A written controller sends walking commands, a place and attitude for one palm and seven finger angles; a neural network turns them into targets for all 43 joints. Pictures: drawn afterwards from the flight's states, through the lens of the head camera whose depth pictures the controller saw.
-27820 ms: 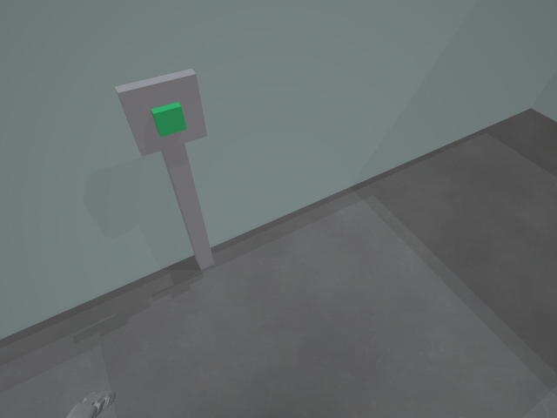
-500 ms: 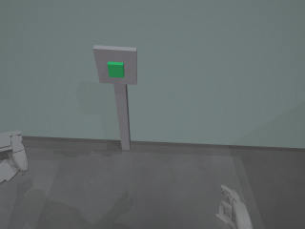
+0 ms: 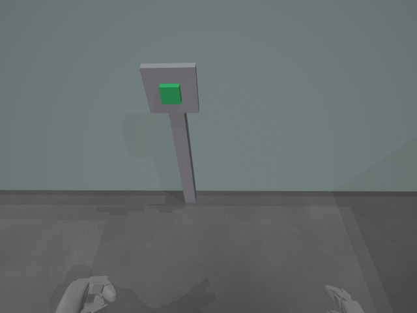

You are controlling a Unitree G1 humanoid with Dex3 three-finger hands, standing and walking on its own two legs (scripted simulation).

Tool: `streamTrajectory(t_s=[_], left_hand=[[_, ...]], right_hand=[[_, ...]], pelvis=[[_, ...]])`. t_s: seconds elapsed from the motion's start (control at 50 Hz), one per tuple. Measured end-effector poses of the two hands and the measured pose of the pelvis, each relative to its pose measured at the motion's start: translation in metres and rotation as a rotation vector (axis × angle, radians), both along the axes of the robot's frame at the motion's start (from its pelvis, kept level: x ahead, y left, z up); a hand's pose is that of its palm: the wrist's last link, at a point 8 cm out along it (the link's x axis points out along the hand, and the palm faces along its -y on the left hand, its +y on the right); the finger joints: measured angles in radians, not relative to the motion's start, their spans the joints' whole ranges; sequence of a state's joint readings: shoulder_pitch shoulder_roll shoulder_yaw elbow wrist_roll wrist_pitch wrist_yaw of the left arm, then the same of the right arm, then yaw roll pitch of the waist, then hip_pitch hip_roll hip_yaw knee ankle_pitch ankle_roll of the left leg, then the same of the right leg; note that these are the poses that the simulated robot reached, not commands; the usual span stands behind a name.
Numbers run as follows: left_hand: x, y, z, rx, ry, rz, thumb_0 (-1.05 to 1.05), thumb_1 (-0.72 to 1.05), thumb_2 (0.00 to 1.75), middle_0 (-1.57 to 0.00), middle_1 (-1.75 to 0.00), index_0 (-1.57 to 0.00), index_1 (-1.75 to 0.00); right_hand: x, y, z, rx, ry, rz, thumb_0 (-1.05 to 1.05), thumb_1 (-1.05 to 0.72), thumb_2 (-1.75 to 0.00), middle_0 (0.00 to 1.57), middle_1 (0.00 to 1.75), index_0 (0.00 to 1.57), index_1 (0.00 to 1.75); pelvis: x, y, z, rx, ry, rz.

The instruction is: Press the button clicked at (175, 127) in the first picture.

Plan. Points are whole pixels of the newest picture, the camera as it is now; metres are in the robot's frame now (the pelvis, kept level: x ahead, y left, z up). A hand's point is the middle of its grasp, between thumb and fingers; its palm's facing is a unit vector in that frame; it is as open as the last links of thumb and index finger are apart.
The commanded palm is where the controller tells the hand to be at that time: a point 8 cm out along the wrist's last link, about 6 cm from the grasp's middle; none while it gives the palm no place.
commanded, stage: let the arm hang, fingers relaxed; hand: left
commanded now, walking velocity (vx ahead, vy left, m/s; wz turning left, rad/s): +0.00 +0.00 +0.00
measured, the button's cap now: (170, 93) +0.78 +0.16 -0.01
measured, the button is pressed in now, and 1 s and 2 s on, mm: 0 0 0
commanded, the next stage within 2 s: stand and wait in 0.90 s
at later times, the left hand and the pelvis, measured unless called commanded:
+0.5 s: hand out of the picture -0.04 +0.17 -0.16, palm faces +0.02 -0.98 -0.22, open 6.6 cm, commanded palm none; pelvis +0.00 -0.02 +0.01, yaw +0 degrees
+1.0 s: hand out of the picture +0.00 +0.13 -0.16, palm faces +0.04 -0.99 -0.16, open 7.4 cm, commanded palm none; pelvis +0.02 -0.02 +0.01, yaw +0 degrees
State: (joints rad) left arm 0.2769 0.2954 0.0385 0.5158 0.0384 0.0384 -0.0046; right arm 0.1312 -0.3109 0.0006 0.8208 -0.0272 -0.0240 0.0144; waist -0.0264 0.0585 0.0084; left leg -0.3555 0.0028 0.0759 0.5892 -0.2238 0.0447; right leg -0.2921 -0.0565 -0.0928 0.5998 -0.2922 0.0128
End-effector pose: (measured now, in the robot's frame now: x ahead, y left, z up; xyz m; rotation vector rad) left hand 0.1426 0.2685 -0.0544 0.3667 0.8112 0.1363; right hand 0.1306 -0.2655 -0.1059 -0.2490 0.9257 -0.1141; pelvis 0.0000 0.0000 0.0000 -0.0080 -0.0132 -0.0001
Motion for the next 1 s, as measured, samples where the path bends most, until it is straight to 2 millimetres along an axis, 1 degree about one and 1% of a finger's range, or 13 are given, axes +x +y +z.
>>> streamTrajectory(t_s=[0.06, 0.1, 0.12, 0.18, 0.24, 0.3, 0.34, 0.38, 0.44, 0.6, 0.66, 0.74, 1.0], left_hand=[[-0.047, -0.027, -0.048, -0.104, 0.216, 0.036, 0.01, 0.91, 0.9, -1.09, -1.29, -1.09, -1.28], [-0.079, -0.043, -0.069, -0.142, 0.334, 0.06, 0.01, 0.91, 0.9, -1.02, -1.22, -1.02, -1.21], [-0.094, -0.043, -0.074, -0.149, 0.372, 0.105, 0.01, 0.9, 0.9, -0.98, -1.19, -0.99, -1.18], [-0.131, -0.038, -0.08, -0.153, 0.461, 0.182, 0.01, 0.9, 0.9, -0.88, -1.09, -0.87, -1.08], [-0.163, -0.036, -0.079, -0.144, 0.549, 0.213, 0.01, 0.9, 0.9, -0.78, -0.97, -0.77, -0.97], [-0.186, -0.037, -0.075, -0.134, 0.618, 0.236, 0.01, 0.9, 0.9, -0.67, -0.85, -0.67, -0.85], [-0.195, -0.038, -0.073, -0.13, 0.648, 0.246, 0.01, 0.91, 0.9, -0.6, -0.77, -0.6, -0.76], [-0.198, -0.04, -0.072, -0.13, 0.665, 0.251, 0.01, 0.91, 0.9, -0.53, -0.68, -0.53, -0.68], [-0.195, -0.046, -0.073, -0.138, 0.664, 0.25, 0.01, 0.91, 0.9, -0.43, -0.56, -0.42, -0.56], [-0.16, -0.07, -0.079, -0.19, 0.586, 0.22, 0.01, 0.91, 0.9, -0.25, -0.36, -0.25, -0.36], [-0.148, -0.078, -0.081, -0.211, 0.56, 0.207, 0.0, 0.91, 0.9, -0.23, -0.33, -0.23, -0.33], [-0.143, -0.08, -0.082, -0.209, 0.563, 0.204, 0.02, 0.93, 0.9, -0.21, -0.31, -0.21, -0.31], [-0.148, -0.084, -0.08, -0.214, 0.599, 0.229, 0.01, 0.91, 0.9, -0.2, -0.3, -0.2, -0.3]], right_hand=[[-0.035, -0.005, -0.002, -0.022, 0.116, -0.021, 0.01, -0.9, -0.9, 0.2, 0.3, 0.2, 0.3], [-0.06, -0.007, -0.004, -0.032, 0.205, -0.036, 0.01, -0.9, -0.9, 0.2, 0.3, 0.2, 0.3], [-0.072, -0.007, -0.006, -0.035, 0.25, -0.043, 0.01, -0.9, -0.9, 0.2, 0.3, 0.2, 0.3], [-0.106, -0.005, -0.01, -0.03, 0.375, -0.058, 0.01, -0.9, -0.9, 0.19, 0.3, 0.2, 0.3], [-0.131, 0.001, -0.016, -0.007, 0.459, -0.081, 0.01, -0.9, -0.9, 0.19, 0.3, 0.2, 0.3], [-0.147, 0.01, -0.023, 0.028, 0.505, -0.103, 0.01, -0.9, -0.9, 0.19, 0.3, 0.2, 0.3], [-0.154, 0.017, -0.027, 0.052, 0.522, -0.115, 0.01, -0.9, -0.9, 0.19, 0.3, 0.2, 0.3], [-0.159, 0.024, -0.03, 0.074, 0.531, -0.125, 0.01, -0.9, -0.9, 0.19, 0.3, 0.2, 0.3], [-0.163, 0.034, -0.033, 0.102, 0.539, -0.136, 0.01, -0.9, -0.9, 0.19, 0.3, 0.2, 0.3], [-0.161, 0.051, -0.034, 0.141, 0.531, -0.146, 0.0, -0.9, -0.9, 0.2, 0.3, 0.2, 0.3], [-0.157, 0.052, -0.034, 0.142, 0.523, -0.15, 0.0, -0.9, -0.9, 0.2, 0.3, 0.2, 0.3], [-0.153, 0.051, -0.032, 0.139, 0.513, -0.159, 0.0, -0.9, -0.9, 0.2, 0.3, 0.2, 0.3], [-0.138, 0.039, -0.03, 0.112, 0.517, -0.154, 0.0, -0.91, -0.9, 0.19, 0.3, 0.2, 0.3]], pelvis=[[-0.003, -0.006, 0.002, 0.005, -0.009, 0.002], [-0.005, -0.009, 0.004, 0.003, -0.011, 0.005], [-0.006, -0.011, 0.005, 0.001, -0.011, 0.009], [-0.007, -0.016, 0.007, -0.004, -0.01, 0.02], [-0.008, -0.018, 0.009, -0.009, -0.012, 0.023], [-0.007, -0.018, 0.01, -0.01, -0.015, 0.021], [-0.007, -0.018, 0.01, -0.009, -0.017, 0.018], [-0.006, -0.017, 0.01, -0.008, -0.018, 0.015], [-0.005, -0.017, 0.01, -0.005, -0.02, 0.01], [0.0, -0.018, 0.012, 0.003, -0.02, 0.006], [0.002, -0.019, 0.012, 0.004, -0.019, 0.005], [0.005, -0.021, 0.012, 0.006, -0.019, 0.003], [0.015, -0.024, 0.014, 0.005, -0.019, 0.005]])
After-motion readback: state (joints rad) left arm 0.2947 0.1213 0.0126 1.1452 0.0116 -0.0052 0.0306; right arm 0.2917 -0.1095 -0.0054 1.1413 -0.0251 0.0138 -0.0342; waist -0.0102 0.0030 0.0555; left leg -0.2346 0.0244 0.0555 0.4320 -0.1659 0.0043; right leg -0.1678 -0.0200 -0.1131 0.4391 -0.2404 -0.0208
